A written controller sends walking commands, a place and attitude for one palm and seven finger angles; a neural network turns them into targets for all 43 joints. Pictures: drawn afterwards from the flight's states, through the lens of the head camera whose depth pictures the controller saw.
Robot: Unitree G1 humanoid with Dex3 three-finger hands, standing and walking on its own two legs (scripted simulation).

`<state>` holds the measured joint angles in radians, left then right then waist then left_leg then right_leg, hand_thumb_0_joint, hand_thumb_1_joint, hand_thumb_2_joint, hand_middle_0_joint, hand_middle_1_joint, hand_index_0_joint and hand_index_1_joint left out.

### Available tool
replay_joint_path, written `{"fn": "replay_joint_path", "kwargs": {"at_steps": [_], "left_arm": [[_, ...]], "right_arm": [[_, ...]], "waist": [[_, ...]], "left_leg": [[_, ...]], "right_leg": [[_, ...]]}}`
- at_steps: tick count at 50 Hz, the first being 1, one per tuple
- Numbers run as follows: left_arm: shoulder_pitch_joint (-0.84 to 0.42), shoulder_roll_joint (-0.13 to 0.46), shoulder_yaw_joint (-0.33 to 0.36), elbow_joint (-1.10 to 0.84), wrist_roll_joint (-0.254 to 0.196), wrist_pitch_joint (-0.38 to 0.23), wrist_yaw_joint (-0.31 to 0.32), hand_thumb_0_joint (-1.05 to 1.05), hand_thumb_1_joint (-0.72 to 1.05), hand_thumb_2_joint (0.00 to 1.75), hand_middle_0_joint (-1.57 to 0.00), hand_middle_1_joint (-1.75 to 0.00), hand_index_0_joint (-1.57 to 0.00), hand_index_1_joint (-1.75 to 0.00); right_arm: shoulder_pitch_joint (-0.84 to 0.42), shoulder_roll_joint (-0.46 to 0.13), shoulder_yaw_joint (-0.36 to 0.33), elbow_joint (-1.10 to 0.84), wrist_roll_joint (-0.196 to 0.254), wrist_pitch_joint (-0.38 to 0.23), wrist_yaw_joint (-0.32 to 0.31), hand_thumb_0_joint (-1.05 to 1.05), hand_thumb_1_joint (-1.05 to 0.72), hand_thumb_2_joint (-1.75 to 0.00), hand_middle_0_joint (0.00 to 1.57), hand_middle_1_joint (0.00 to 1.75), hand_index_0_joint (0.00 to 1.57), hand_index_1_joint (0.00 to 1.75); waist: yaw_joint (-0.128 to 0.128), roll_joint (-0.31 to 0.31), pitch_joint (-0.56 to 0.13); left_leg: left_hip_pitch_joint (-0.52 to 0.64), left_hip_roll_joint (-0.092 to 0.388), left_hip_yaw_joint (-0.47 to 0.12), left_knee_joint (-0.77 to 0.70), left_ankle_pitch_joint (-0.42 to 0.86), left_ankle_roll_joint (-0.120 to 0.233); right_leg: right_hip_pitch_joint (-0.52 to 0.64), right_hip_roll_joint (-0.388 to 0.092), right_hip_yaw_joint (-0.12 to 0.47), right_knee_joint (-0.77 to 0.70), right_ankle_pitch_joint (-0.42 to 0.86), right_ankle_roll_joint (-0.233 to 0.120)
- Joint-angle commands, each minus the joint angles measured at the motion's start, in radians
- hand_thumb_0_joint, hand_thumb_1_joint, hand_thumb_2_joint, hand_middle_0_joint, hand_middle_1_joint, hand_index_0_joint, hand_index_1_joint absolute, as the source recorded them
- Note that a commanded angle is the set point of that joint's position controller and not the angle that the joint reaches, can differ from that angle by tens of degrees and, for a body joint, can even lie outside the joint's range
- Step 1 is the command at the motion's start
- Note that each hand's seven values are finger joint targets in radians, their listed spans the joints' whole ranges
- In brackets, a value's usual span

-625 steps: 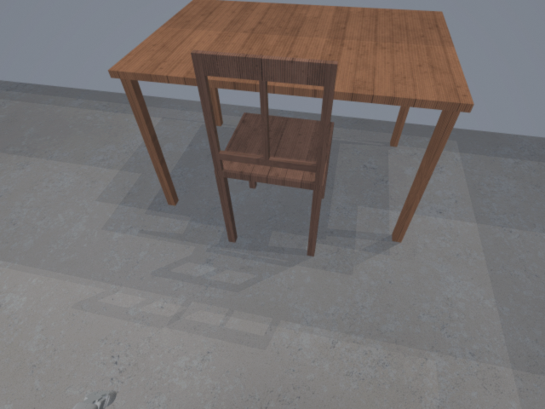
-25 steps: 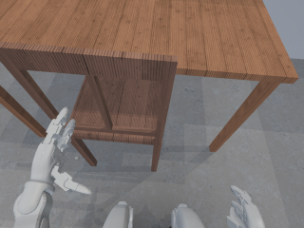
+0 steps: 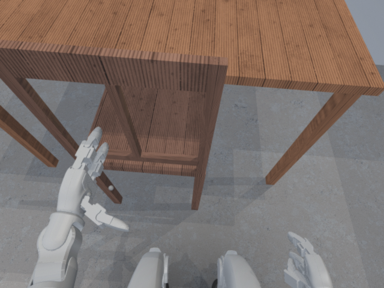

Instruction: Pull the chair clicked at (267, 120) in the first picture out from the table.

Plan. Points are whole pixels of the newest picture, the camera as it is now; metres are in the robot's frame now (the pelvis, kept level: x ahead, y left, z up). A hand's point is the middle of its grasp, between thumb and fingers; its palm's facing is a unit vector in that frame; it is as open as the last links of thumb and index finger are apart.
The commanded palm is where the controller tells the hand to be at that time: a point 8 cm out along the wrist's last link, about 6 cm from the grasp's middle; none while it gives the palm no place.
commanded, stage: aim the fingers beside a spindle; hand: left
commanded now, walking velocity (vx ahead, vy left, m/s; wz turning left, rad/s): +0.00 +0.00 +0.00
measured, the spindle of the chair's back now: (127, 125) +0.46 +0.16 +0.01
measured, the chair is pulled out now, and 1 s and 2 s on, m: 0.00 0.00 0.00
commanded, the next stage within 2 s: none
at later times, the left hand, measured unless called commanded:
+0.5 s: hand (121, 177) +0.32 +0.15 +0.03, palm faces -0.09 -1.00 -0.05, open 16.9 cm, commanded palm +0.31 +0.22 +0.03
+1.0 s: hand (118, 180) +0.33 +0.16 +0.00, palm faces -0.06 -1.00 -0.03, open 16.9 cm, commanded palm +0.31 +0.21 +0.03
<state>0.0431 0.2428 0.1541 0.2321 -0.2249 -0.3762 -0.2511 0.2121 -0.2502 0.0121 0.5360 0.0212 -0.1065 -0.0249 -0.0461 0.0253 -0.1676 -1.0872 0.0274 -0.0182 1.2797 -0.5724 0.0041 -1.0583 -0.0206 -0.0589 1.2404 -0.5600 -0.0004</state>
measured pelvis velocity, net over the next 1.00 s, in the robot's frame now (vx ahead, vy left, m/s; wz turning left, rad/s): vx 0.00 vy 0.00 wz -0.01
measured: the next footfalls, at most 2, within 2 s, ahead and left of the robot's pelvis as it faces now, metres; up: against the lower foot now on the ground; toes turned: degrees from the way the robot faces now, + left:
none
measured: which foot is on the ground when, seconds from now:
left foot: down 0.00-1.00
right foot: down 0.00-1.00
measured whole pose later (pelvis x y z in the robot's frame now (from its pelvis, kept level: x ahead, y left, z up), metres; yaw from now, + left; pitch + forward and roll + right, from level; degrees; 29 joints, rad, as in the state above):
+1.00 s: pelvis +0.00 +0.00 -0.01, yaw +0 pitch +23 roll -2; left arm -0.07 0.24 0.17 0.35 -0.21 -0.38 -0.22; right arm 0.19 -0.25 0.01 0.53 0.02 -0.06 -0.02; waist -0.06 0.02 -0.17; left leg -1.14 0.03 -0.01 1.31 -0.58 0.00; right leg -1.12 -0.02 -0.05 1.28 -0.57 -0.01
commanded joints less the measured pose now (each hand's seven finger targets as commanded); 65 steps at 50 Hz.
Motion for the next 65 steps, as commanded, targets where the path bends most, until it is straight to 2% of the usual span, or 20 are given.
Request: {"fn": "replay_joint_path", "kwargs": {"at_steps": [1, 5, 10, 13, 17, 19, 24, 27, 29, 32, 35, 39, 43, 47, 49, 51, 56, 59, 61, 65], "left_arm": [[-0.188, 0.139, 0.055, -0.276, -0.011, -0.093, 0.024, 0.0, -0.5, 0.3, -0.06, -0.08, -0.06, -0.08], [-0.151, 0.158, 0.092, -0.218, -0.004, -0.105, 0.054, 0.0, -0.5, 0.3, -0.06, -0.08, -0.06, -0.08], [-0.19, 0.122, 0.061, -0.086, 0.007, -0.084, 0.043, 0.0, -0.5, 0.3, -0.06, -0.08, -0.06, -0.08], [-0.278, 0.098, 0.022, -0.102, 0.006, -0.088, 0.026, 0.0, -0.5, 0.3, -0.06, -0.08, -0.06, -0.08], [-0.253, 0.146, 0.054, -0.24, -0.007, -0.115, 0.029, 0.0, -0.5, 0.3, -0.06, -0.08, -0.06, -0.08], [-0.242, 0.141, 0.046, -0.271, -0.006, -0.122, 0.045, 0.0, -0.5, 0.3, -0.06, -0.08, -0.06, -0.08], [-0.207, 0.125, 0.066, -0.094, 0.011, -0.087, 0.074, 0.0, -0.5, 0.3, -0.06, -0.08, -0.06, -0.08], [-0.197, 0.128, 0.087, -0.004, 0.006, -0.077, 0.055, 0.0, -0.5, 0.3, -0.06, -0.08, -0.06, -0.08], [-0.211, 0.126, 0.076, -0.035, 0.002, -0.085, 0.033, 0.0, -0.5, 0.3, -0.06, -0.08, -0.06, -0.08], [-0.243, 0.147, 0.068, -0.188, -0.013, -0.126, 0.011, 0.0, -0.5, 0.3, -0.06, -0.08, -0.06, -0.08], [-0.257, 0.149, 0.041, -0.288, -0.017, -0.152, 0.015, 0.0, -0.5, 0.3, -0.06, -0.08, -0.06, -0.08], [-0.239, 0.127, 0.043, -0.155, 0.001, -0.12, 0.044, 0.0, -0.5, 0.3, -0.06, -0.08, -0.06, -0.08], [-0.235, 0.108, 0.05, 0.0, 0.014, -0.075, 0.044, 0.0, -0.5, 0.3, -0.06, -0.08, -0.06, -0.08], [-0.238, 0.142, 0.073, -0.121, 0.003, -0.094, 0.032, 0.0, -0.5, 0.3, -0.06, -0.08, -0.06, -0.08], [-0.256, 0.151, 0.065, -0.233, -0.008, -0.117, 0.034, 0.0, -0.5, 0.3, -0.06, -0.08, -0.06, -0.08], [-0.261, 0.169, 0.07, -0.288, -0.006, -0.136, 0.045, 0.0, -0.5, 0.3, -0.06, -0.08, -0.06, -0.08], [-0.213, 0.098, 0.024, -0.119, 0.004, -0.1, 0.057, 0.0, -0.5, 0.3, -0.06, -0.08, -0.06, -0.08], [-0.22, 0.078, 0.017, 0.012, 0.015, -0.065, 0.042, 0.0, -0.5, 0.3, -0.06, -0.08, -0.06, -0.08], [-0.232, 0.073, 0.008, -0.024, 0.014, -0.065, 0.032, 0.0, -0.5, 0.3, -0.06, -0.08, -0.06, -0.08], [-0.267, 0.157, 0.058, -0.238, 0.002, -0.118, 0.049, 0.0, -0.5, 0.3, -0.06, -0.08, -0.06, -0.08]], "right_arm": [[0.014, -0.148, -0.067, -0.126, -0.005, -0.046, -0.011, 0.0, -0.9, -0.9, 0.2, 0.3, 0.2, 0.3], [0.016, -0.144, -0.065, -0.116, -0.011, -0.037, -0.006, 0.0, -0.9, -0.9, 0.2, 0.3, 0.2, 0.3], [0.011, -0.15, -0.063, -0.114, -0.006, -0.016, 0.0, 0.0, -0.9, -0.9, 0.2, 0.3, 0.2, 0.3], [0.012, -0.152, -0.065, -0.112, -0.003, -0.013, -0.003, 0.0, -0.9, -0.9, 0.2, 0.3, 0.2, 0.3], [0.014, -0.147, -0.071, -0.126, -0.004, -0.019, -0.006, 0.0, -0.9, -0.9, 0.2, 0.3, 0.2, 0.3], [0.014, -0.142, -0.068, -0.121, -0.005, -0.02, -0.004, 0.0, -0.9, -0.9, 0.2, 0.3, 0.2, 0.3], [0.015, -0.144, -0.064, -0.102, -0.005, -0.001, 0.0, 0.0, -0.9, -0.9, 0.2, 0.3, 0.2, 0.3], [0.012, -0.15, -0.063, -0.108, -0.001, 0.009, 0.0, 0.0, -0.9, -0.9, 0.2, 0.3, 0.2, 0.3], [0.01, -0.149, -0.066, -0.12, 0.003, 0.008, -0.001, 0.0, -0.9, -0.9, 0.2, 0.3, 0.2, 0.3], [0.009, -0.143, -0.071, -0.131, 0.0, -0.005, -0.005, 0.0, -0.9, -0.9, 0.2, 0.3, 0.2, 0.3], [0.012, -0.14, -0.068, -0.123, -0.003, -0.02, -0.009, 0.0, -0.9, -0.9, 0.2, 0.3, 0.2, 0.3], [0.017, -0.146, -0.066, -0.092, -0.005, -0.014, -0.008, 0.0, -0.9, -0.9, 0.2, 0.3, 0.2, 0.3], [0.009, -0.154, -0.064, -0.097, -0.001, 0.004, -0.003, 0.0, -0.9, -0.9, 0.2, 0.3, 0.2, 0.3], [0.0, -0.147, -0.068, -0.136, 0.0, 0.006, -0.002, 0.0, -0.9, -0.9, 0.2, 0.3, 0.2, 0.3], [0.0, -0.141, -0.068, -0.144, -0.002, 0.0, -0.001, 0.0, -0.9, -0.9, 0.2, 0.3, 0.2, 0.3], [0.009, -0.14, -0.067, -0.134, -0.004, -0.005, -0.003, 0.0, -0.9, -0.9, 0.2, 0.3, 0.2, 0.3], [0.015, -0.146, -0.064, -0.099, -0.005, -0.003, -0.002, 0.0, -0.9, -0.9, 0.2, 0.3, 0.2, 0.3], [0.017, -0.158, -0.064, -0.097, 0.003, 0.01, -0.003, 0.0, -0.9, -0.9, 0.2, 0.3, 0.2, 0.3], [0.014, -0.157, -0.067, -0.112, 0.003, 0.009, -0.001, 0.0, -0.9, -0.9, 0.2, 0.3, 0.2, 0.3], [0.005, -0.148, -0.07, -0.135, -0.002, 0.003, -0.004, 0.0, -0.9, -0.9, 0.2, 0.3, 0.2, 0.3]], "waist": [[-0.006, 0.05, -0.375], [0.001, 0.009, -0.364], [-0.014, -0.012, -0.305], [-0.025, 0.006, -0.335], [0.008, 0.061, -0.453], [0.007, 0.071, -0.46], [-0.021, -0.048, -0.321], [-0.014, -0.081, -0.281], [-0.003, -0.042, -0.307], [0.007, 0.028, -0.425], [-0.006, 0.08, -0.447], [-0.03, 0.009, -0.336], [-0.025, -0.04, -0.269], [0.014, 0.028, -0.4], [0.017, 0.062, -0.471], [0.011, 0.083, -0.48], [-0.034, -0.014, -0.323], [-0.035, -0.065, -0.249], [-0.019, -0.024, -0.299], [0.01, 0.046, -0.448]], "left_leg": [[0.288, -0.012, -0.024, -0.167, 0.359, 0.015], [0.237, -0.016, -0.017, -0.153, 0.354, 0.017], [0.163, -0.022, -0.005, -0.142, 0.26, 0.019], [0.179, -0.021, -0.006, -0.132, 0.262, 0.02], [0.282, -0.017, -0.008, -0.144, 0.375, 0.018], [0.312, -0.014, -0.016, -0.15, 0.414, 0.015], [0.161, -0.022, -0.001, -0.139, 0.278, 0.02], [0.104, -0.029, 0.009, -0.132, 0.222, 0.022], [0.122, -0.03, 0.013, -0.134, 0.237, 0.021], [0.213, -0.025, 0.012, -0.134, 0.332, 0.024], [0.289, -0.019, -0.005, -0.138, 0.401, 0.023], [0.222, -0.017, -0.013, -0.137, 0.318, 0.02], [0.133, -0.027, -0.005, -0.135, 0.213, 0.018], [0.205, -0.027, 0.004, -0.142, 0.306, 0.019], [0.268, -0.024, 0.003, -0.145, 0.369, 0.019], [0.316, -0.017, -0.01, -0.149, 0.427, 0.016], [0.212, -0.017, -0.017, -0.144, 0.311, 0.018], [0.136, -0.023, -0.015, -0.146, 0.215, 0.018], [0.169, -0.025, -0.012, -0.146, 0.245, 0.018], [0.277, -0.019, -0.014, -0.149, 0.367, 0.017]], "right_leg": [[0.18, 0.019, 0.008, -0.151, 0.283, -0.024], [0.199, 0.022, 0.012, -0.14, 0.297, -0.021], [0.166, 0.022, 0.021, -0.15, 0.23, -0.021], [0.154, 0.017, 0.025, -0.145, 0.235, -0.021], [0.215, 0.016, 0.029, -0.138, 0.324, -0.025], [0.212, 0.015, 0.021, -0.133, 0.344, -0.026], [0.194, 0.018, 0.025, -0.151, 0.267, -0.012], [0.193, 0.017, 0.038, -0.164, 0.22, -0.013], [0.206, 0.015, 0.043, -0.163, 0.237, -0.018], [0.259, 0.014, 0.05, -0.151, 0.332, -0.021], [0.231, 0.018, 0.035, -0.141, 0.359, -0.023], [0.164, 0.019, 0.019, -0.148, 0.281, -0.017], [0.137, 0.018, 0.021, -0.155, 0.192, -0.017], [0.214, 0.016, 0.035, -0.142, 0.285, -0.025], [0.247, 0.015, 0.037, -0.14, 0.34, -0.024], [0.232, 0.018, 0.027, -0.133, 0.365, -0.026], [0.16, 0.021, 0.011, -0.149, 0.275, -0.016], [0.126, 0.021, 0.01, -0.156, 0.195, -0.017], [0.138, 0.018, 0.012, -0.148, 0.217, -0.024], [0.206, 0.017, 0.023, -0.134, 0.309, -0.028]]}}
